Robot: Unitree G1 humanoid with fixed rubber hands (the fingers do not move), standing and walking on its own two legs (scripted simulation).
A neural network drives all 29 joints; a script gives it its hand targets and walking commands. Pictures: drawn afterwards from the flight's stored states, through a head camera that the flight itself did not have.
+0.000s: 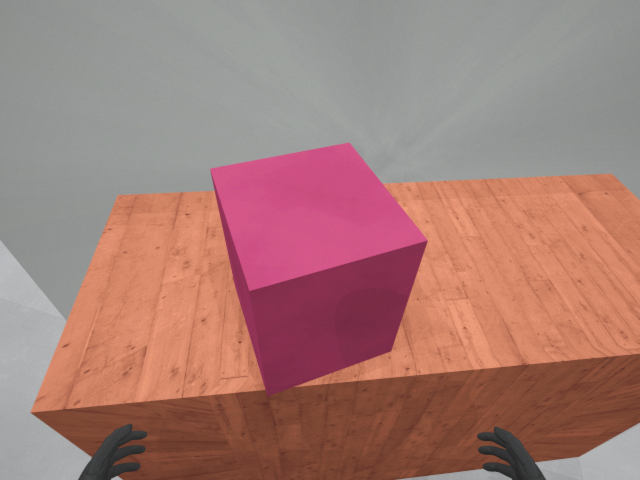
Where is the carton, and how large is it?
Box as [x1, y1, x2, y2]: [210, 143, 427, 395]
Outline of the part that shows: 349,143 210,169 235,287 267,395 390,351 427,241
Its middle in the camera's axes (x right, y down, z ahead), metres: -0.02 +0.04 +0.55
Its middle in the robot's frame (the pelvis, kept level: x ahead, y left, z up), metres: +0.41 +0.03 +0.05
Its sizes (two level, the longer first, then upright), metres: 0.210 0.200 0.250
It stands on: a pedestal, 0.68 m high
